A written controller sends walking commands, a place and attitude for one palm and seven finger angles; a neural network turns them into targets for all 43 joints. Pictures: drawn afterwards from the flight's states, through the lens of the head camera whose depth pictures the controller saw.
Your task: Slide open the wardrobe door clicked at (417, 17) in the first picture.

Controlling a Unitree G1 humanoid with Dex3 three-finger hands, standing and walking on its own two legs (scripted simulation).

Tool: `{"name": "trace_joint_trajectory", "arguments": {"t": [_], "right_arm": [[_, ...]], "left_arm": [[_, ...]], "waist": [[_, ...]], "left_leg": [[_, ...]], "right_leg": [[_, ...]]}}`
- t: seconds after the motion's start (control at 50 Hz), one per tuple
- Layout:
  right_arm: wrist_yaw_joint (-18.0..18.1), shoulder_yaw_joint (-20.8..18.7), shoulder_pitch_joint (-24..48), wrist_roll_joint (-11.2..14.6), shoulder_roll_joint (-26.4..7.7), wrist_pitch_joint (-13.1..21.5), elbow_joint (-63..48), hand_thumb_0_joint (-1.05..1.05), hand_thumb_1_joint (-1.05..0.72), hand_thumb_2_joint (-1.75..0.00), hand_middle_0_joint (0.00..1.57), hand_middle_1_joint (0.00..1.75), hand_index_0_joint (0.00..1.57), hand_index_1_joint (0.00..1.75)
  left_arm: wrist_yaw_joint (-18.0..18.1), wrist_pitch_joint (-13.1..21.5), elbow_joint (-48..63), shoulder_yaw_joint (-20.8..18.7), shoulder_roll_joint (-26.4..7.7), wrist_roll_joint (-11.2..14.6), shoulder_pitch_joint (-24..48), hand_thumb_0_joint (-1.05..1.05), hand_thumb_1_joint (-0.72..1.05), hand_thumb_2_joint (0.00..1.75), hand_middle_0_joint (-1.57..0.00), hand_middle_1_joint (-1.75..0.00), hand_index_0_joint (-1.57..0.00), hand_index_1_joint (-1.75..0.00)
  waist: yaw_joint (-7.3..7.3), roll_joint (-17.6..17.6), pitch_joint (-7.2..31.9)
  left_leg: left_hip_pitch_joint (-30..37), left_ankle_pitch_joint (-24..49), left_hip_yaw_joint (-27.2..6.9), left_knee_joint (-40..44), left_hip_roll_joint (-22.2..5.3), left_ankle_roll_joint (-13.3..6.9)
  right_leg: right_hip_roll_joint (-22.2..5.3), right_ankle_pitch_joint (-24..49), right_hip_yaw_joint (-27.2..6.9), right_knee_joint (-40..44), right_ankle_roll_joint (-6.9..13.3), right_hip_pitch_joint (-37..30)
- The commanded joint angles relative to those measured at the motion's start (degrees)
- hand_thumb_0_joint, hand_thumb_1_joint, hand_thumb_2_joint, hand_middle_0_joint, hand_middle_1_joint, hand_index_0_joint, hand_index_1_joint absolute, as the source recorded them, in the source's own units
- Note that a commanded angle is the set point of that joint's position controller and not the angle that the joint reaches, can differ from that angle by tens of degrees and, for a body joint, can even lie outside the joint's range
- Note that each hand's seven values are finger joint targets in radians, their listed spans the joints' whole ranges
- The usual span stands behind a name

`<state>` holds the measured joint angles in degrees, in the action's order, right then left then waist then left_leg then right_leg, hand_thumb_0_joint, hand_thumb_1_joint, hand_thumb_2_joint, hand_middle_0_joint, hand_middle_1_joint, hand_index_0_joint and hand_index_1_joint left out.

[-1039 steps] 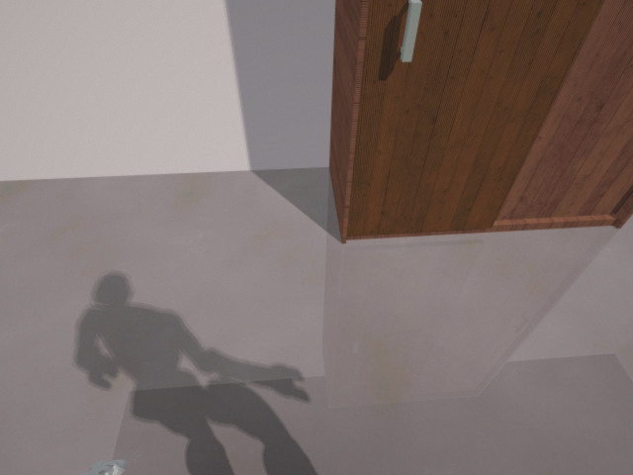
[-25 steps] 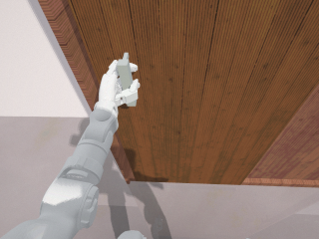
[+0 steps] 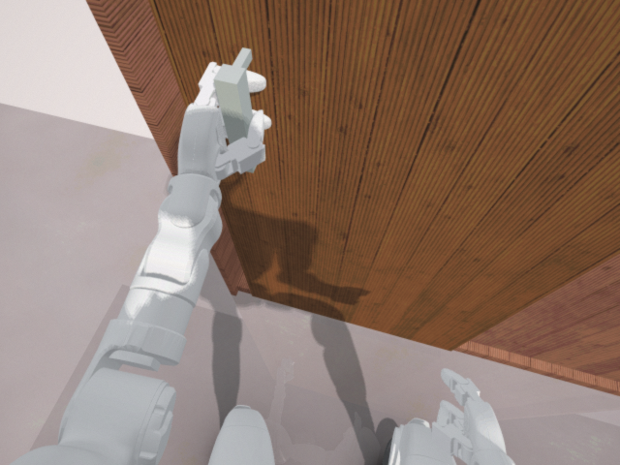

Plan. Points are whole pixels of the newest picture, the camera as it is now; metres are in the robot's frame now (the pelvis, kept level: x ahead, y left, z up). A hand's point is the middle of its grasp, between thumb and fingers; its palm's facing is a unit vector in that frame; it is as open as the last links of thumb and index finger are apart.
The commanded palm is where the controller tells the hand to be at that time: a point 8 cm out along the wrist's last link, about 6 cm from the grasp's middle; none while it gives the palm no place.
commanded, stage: step sideways, sliding the door along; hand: left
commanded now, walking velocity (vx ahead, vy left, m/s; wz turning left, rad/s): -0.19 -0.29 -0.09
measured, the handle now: (245, 113) +0.47 +0.19 +0.12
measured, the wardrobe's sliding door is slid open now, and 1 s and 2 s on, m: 0.06 0.34 0.47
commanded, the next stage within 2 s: stop walking and hold the door there in 1.86 s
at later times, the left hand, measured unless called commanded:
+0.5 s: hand (338, 156) +0.42 +0.07 +0.12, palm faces +0.39 -0.92 -0.10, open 6.7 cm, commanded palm +0.38 +0.04 +0.13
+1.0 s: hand (508, 199) +0.40 -0.12 +0.13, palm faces +0.23 -0.97 -0.05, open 6.4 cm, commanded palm +0.37 -0.14 +0.12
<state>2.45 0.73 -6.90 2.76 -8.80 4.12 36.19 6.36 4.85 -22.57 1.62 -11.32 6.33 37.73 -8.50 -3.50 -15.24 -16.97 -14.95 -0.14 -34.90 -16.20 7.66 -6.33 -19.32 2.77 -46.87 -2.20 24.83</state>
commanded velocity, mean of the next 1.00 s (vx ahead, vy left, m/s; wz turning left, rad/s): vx -0.29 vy -0.27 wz -0.15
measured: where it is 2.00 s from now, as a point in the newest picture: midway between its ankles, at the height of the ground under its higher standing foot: outside the picture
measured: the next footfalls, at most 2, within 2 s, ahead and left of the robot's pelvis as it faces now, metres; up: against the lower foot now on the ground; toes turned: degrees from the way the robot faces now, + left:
right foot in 0.06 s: +0.10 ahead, -0.21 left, +0.00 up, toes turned -5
left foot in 0.20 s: +0.06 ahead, +0.09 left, +0.00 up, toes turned +12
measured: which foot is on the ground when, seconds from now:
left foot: down 0.00-0.06, up 0.08-0.18, down 0.20-0.50, up 0.52-0.70, down 0.72-1.00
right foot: up 0.00-0.04, down 0.06-0.20, up 0.22-0.48, down 0.50-0.72, up 0.74-1.00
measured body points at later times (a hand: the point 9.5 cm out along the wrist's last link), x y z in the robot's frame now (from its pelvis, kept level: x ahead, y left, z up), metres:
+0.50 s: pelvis +0.06 -0.17 -0.01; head +0.16 -0.17 +0.43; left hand +0.40 +0.11 +0.13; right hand +0.27 -0.35 -0.12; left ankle +0.02 +0.07 -0.72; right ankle +0.12 -0.30 -0.73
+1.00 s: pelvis +0.08 -0.28 +0.01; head +0.16 -0.27 +0.45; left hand +0.38 -0.07 +0.13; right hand +0.29 -0.45 -0.08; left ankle +0.05 -0.08 -0.72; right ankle +0.12 -0.45 -0.69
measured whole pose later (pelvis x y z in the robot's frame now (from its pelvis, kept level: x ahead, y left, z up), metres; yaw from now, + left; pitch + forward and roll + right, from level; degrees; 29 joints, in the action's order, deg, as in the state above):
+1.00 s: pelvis +0.08 -0.28 +0.01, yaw +1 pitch -2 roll -3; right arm -1.0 0.9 -7.8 0.9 -9.4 8.3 30.3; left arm 8.5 6.2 5.0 0.8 -6.8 2.8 9.2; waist -8.0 -4.2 -13.4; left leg -8.9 -15.1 5.8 -27.7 -16.5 8.3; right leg -1.9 -19.0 2.5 -41.0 -2.5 21.0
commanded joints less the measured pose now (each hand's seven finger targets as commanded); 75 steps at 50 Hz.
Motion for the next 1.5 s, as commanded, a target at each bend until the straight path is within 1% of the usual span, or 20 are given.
{"name": "trace_joint_trajectory", "arguments": {"t": [0.0, 0.08, 0.14, 0.18, 0.2, 0.42, 0.46, 0.52, 0.64, 0.66, 0.7, 0.94, 1.0, 1.08, 1.12, 1.2, 1.22, 1.26, 1.32, 1.48], "right_arm": [[1.02, -3.79, 1.81, 0.69, -9.8, 3.49, -6.38, 0.0, -0.9, -0.9, 0.2, 0.3, 0.2, 0.3], [2.91, -3.97, 3.56, -0.05, -7.47, 3.3, -6.25, 0.0, -0.9, -0.9, 0.2, 0.3, 0.2, 0.3], [3.53, -2.75, 2.22, 0.31, -7.16, 4.08, -4.58, 0.0, -0.9, -0.9, 0.2, 0.3, 0.2, 0.3], [2.56, -6.4, 1.73, -1.03, -12.23, 3.24, -7.2, 0.0, -0.9, -0.9, 0.2, 0.3, 0.2, 0.3], [-0.67, -6.24, 1.86, -0.26, -13.28, 2.3, -8.79, 0.0, -0.9, -0.9, 0.2, 0.3, 0.2, 0.3], [-1.53, -4.72, 1.14, -0.29, -10.05, 6.85, -10.99, 0.0, -0.9, -0.9, 0.2, 0.3, 0.2, 0.3], [-1.84, -3.63, 2.19, 0.66, -8.22, 7.09, -11.35, 0.0, -0.9, -0.9, 0.2, 0.3, 0.2, 0.3], [0.15, -4.36, 3.87, -0.35, -7.49, 6.67, -11.25, 0.0, -0.9, -0.9, 0.2, 0.3, 0.2, 0.3], [0.94, -2.89, 3.52, -1.23, -6.44, 4.2, -8.31, 0.0, -0.9, -0.9, 0.2, 0.3, 0.2, 0.3], [0.89, -4.0, 3.46, -1.53, -7.54, 3.58, -9.17, 0.0, -0.9, -0.9, 0.2, 0.3, 0.2, 0.3], [-1.36, -5.36, 3.85, -1.08, -11.43, 3.23, -12.45, 0.0, -0.9, -0.9, 0.2, 0.3, 0.2, 0.3], [-2.27, -3.93, 1.88, -1.77, -9.75, 6.94, -13.66, 0.0, -0.9, -0.9, 0.2, 0.3, 0.2, 0.3], [-2.04, -2.73, 2.4, -0.26, -7.97, 6.97, -13.26, 0.0, -0.9, -0.9, 0.2, 0.3, 0.2, 0.3], [0.21, -3.27, 4.71, -2.12, -6.12, 6.2, -12.44, 0.0, -0.9, -0.9, 0.2, 0.3, 0.2, 0.3], [0.3, -0.57, 5.59, -1.79, -3.29, 6.29, -9.61, 0.0, -0.9, -0.9, 0.2, 0.3, 0.2, 0.3], [0.46, -3.15, 5.07, -1.57, -5.82, 3.36, -9.55, 0.0, -0.9, -0.9, 0.2, 0.3, 0.2, 0.3], [0.26, -4.01, 3.63, -1.82, -6.91, 2.52, -10.07, 0.0, -0.9, -0.9, 0.2, 0.3, 0.2, 0.3], [-0.93, -5.89, 4.83, -2.27, -11.5, 2.75, -12.71, 0.0, -0.9, -0.9, 0.2, 0.3, 0.2, 0.3], [-1.88, -4.6, 5.79, -3.25, -10.64, 3.95, -11.23, 0.0, -0.9, -0.9, 0.2, 0.3, 0.2, 0.3], [-1.38, -5.0, 0.27, -1.55, -11.46, 3.72, -10.8, 0.0, -0.9, -0.9, 0.2, 0.3, 0.2, 0.3]], "left_arm": [[-3.89, 7.62, 22.67, 10.4, 6.47, -2.3, 26.46, 0.0, 0.9, 0.9, -0.45, -1.4, -0.45, -1.4], [-2.9, 6.89, 25.21, 5.36, -0.74, -4.0, 16.19, 0.0, 0.9, 0.9, -0.45, -1.4, -0.45, -1.4], [-1.64, 8.15, 33.32, 7.34, 3.46, -2.9, 16.86, 0.0, 0.9, 0.9, -0.45, -1.4, -0.45, -1.4], [-2.79, 9.06, 39.12, 9.02, 6.01, -1.57, 15.77, 0.0, 0.9, 0.9, -0.45, -1.4, -0.45, -1.4], [-3.28, 9.25, 36.4, 9.56, 6.82, -3.11, 16.54, 0.0, 0.9, 0.9, -0.45, -1.4, -0.45, -1.4], [-2.83, 9.04, 37.23, 6.34, 3.22, -3.57, 5.26, 0.0, 0.9, 0.9, -0.45, -1.4, -0.45, -1.4], [-2.69, 9.62, 39.61, 4.6, 0.1, -4.01, 3.46, 0.0, 0.9, 0.9, -0.45, -1.4, -0.45, -1.4], [-1.48, 8.96, 40.76, -0.33, -5.84, -3.99, -5.95, 0.0, 0.9, 0.9, -0.45, -1.4, -0.45, -1.4], [-0.4, 13.48, 50.34, 4.17, 0.32, -4.62, -5.5, 0.0, 0.9, 0.9, -0.45, -1.4, -0.45, -1.4], [-1.22, 13.82, 51.28, 6.23, 1.33, -4.26, -3.99, 0.0, 0.9, 0.9, -0.45, -1.4, -0.45, -1.4], [-2.77, 12.8, 51.66, 10.46, 5.12, -4.68, -4.0, 0.0, 0.9, 0.9, -0.45, -1.4, -0.45, -1.4], [-3.14, 8.79, 47.46, 13.83, 9.0, -5.8, -7.06, 0.0, 0.9, 0.9, -0.45, -1.4, -0.45, -1.4], [-2.69, 9.2, 49.36, 12.81, 6.53, -6.21, -8.98, 0.0, 0.9, 0.9, -0.45, -1.4, -0.45, -1.4], [-2.29, 9.62, 49.35, 9.19, 1.96, -6.47, -18.49, 0.0, 0.9, 0.9, -0.45, -1.4, -0.45, -1.4], [-1.62, 11.72, 53.52, 12.85, 7.65, -5.76, -13.8, 0.0, 0.9, 0.9, -0.45, -1.4, -0.45, -1.4], [-2.82, 13.41, 52.08, 15.68, 7.82, -5.96, -8.7, 0.0, 0.9, 0.9, -0.45, -1.4, -0.45, -1.4], [-3.37, 13.21, 50.46, 14.79, 6.83, -5.74, -8.22, 0.0, 0.9, 0.9, -0.45, -1.4, -0.45, -1.4], [-4.68, 11.83, 47.73, 14.35, 7.65, -6.1, -7.06, 0.0, 0.9, 0.9, -0.45, -1.4, -0.45, -1.4], [-4.5, 10.91, 49.0, 12.92, 7.24, -6.15, 1.35, 0.0, 0.9, 0.9, -0.45, -1.4, -0.45, -1.4], [-4.73, 5.02, 37.59, 14.97, 11.07, -4.14, 3.96, 0.0, 0.9, 0.9, -0.45, -1.4, -0.45, -1.4]], "waist": [[9.92, -10.27, 33.42], [7.0, 31.26, 34.88], [11.38, 17.73, 34.55], [11.33, -2.65, 40.18], [10.1, -3.36, 40.79], [10.32, -15.36, 30.05], [8.83, -7.34, 30.97], [5.73, 24.11, 33.96], [9.98, 16.2, 39.08], [10.68, 15.34, 39.1], [8.36, -8.57, 38.65], [10.1, -14.46, 28.8], [9.35, -8.31, 29.33], [4.86, 29.96, 37.37], [8.46, 17.43, 36.14], [10.77, 17.46, 37.76], [11.32, 15.26, 38.28], [8.99, -6.93, 38.11], [9.64, -9.94, 30.63], [10.27, -13.31, 28.79]], "left_leg": [[15.26, 24.72, 3.56, -5.18, 0.22, -9.74], [-11.54, -24.51, 2.09, -32.76, 13.2, -5.1], [-0.44, -4.6, 3.8, 2.79, 9.15, -5.69], [37.35, 69.17, -16.16, 6.48, -13.19, -16.61], [40.34, 74.81, -13.85, 3.68, -16.34, -18.77], [25.62, 48.58, 5.56, 1.35, -5.02, -12.6], [19.84, 35.53, 7.27, -7.99, 0.28, -12.28], [-4.21, -27.96, 2.27, -31.15, 14.74, -4.2], [8.39, 3.33, 3.93, 4.1, 9.8, -4.15], [19.84, 19.11, 0.66, 7.22, 4.0, -6.95], [36.39, 70.68, -13.35, 8.46, -17.27, -18.45], [26.12, 49.26, 6.19, 7.08, -6.41, -11.75], [21.49, 33.99, 8.58, -1.23, 0.12, -10.88], [-5.0, -28.06, 0.1, -30.98, 15.52, -5.54], [-11.75, -24.11, -1.18, -19.93, 13.49, -5.26], [7.76, -0.5, 4.51, 2.61, 11.46, -4.99], [18.53, 13.01, 2.74, 9.36, 6.62, -6.6], [29.18, 58.44, -17.73, 11.13, -19.02, -18.9], [23.24, 47.92, -12.92, 9.94, -17.71, -19.72], [19.26, 36.92, 3.77, 10.8, -6.95, -12.84]], "right_leg": [[6.04, 12.73, 6.32, 17.51, -0.33, -13.45], [-11.78, 66.08, -13.1, 14.94, 10.65, -29.93], [-7.14, 65.59, -3.34, 3.29, 7.87, -29.42], [4.03, 5.67, 0.56, -13.11, -0.16, 5.77], [3.42, -16.46, -4.39, -20.09, 1.71, 9.07], [7.28, 6.26, 3.11, 13.01, 0.09, -8.39], [5.81, 26.43, 3.2, 22.44, 0.03, -17.52], [-11.84, 78.31, -17.82, 17.26, 9.86, -25.42], [-5.85, 66.78, -8.52, 8.89, 8.81, -27.21], [-3.66, 53.03, -6.35, 6.89, 6.21, -16.44], [3.91, -13.4, -5.92, -10.9, 1.27, 6.52], [7.06, 0.95, 2.91, 9.53, -0.57, -3.46], [7.87, 22.65, 5.03, 24.65, -1.3, -13.34], [-11.49, 76.57, -17.1, 18.95, 9.51, -26.85], [-11.48, 77.01, -13.82, 16.0, 12.45, -36.13], [-5.86, 63.44, -6.75, 12.26, 9.47, -23.93], [-3.55, 49.23, -4.73, 8.93, 7.29, -14.6], [4.6, -13.65, -5.4, -12.12, 1.43, 7.92], [1.84, -9.2, -10.04, -23.6, 0.54, 14.81], [4.84, -2.51, 1.83, -2.11, -1.02, 0.01]]}}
